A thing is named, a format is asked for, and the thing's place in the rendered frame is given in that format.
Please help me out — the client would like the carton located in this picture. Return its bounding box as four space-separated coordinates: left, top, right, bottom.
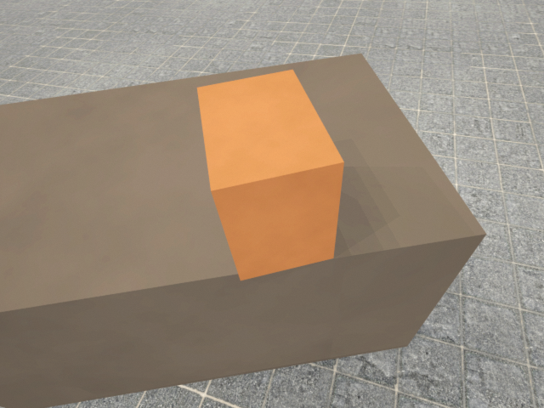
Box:
197 70 344 281

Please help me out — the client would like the pedestal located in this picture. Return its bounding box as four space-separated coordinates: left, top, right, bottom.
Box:
0 54 486 408

